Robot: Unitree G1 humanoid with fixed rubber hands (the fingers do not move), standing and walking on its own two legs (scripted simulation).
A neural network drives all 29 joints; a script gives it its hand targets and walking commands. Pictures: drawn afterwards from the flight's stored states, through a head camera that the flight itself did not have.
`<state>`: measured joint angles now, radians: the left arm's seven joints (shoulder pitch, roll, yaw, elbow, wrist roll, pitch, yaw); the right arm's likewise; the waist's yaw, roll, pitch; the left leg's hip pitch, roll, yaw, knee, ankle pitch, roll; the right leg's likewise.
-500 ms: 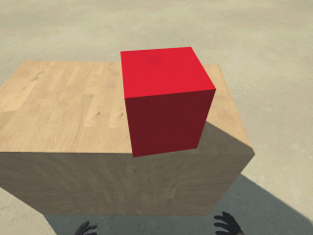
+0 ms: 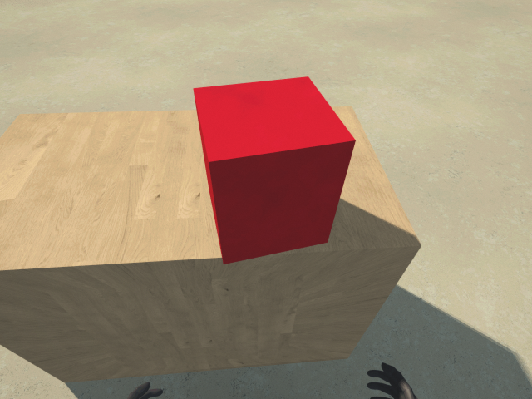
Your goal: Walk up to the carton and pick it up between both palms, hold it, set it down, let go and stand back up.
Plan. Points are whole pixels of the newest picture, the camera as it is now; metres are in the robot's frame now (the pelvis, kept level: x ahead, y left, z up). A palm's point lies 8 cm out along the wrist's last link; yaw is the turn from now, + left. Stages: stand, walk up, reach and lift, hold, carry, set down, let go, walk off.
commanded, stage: walk up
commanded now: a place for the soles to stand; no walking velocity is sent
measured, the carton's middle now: (265, 171) +0.50 +0.00 +0.08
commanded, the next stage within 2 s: none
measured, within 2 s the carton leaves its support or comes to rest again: neither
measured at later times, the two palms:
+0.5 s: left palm out of the picture +0.11 +0.21 -0.10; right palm out of the picture +0.10 -0.23 -0.11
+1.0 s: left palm out of the picture +0.11 +0.15 -0.11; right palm out of the picture +0.07 -0.29 -0.11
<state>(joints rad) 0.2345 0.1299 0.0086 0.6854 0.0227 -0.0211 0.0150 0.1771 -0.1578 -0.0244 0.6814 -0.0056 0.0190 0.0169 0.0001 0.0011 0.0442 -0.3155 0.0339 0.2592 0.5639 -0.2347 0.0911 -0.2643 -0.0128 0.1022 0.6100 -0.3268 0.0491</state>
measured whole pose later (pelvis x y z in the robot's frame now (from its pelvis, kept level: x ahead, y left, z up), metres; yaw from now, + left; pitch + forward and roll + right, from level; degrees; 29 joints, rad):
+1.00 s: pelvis +0.02 -0.07 +0.00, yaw +0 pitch -1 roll +1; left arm 0.34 0.14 0.02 0.70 0.03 -0.02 -0.02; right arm 0.39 -0.13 -0.03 0.70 -0.03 -0.02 0.00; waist -0.02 -0.02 -0.03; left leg -0.29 0.10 0.20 0.54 -0.23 -0.01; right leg -0.24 0.01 -0.04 0.59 -0.34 -0.05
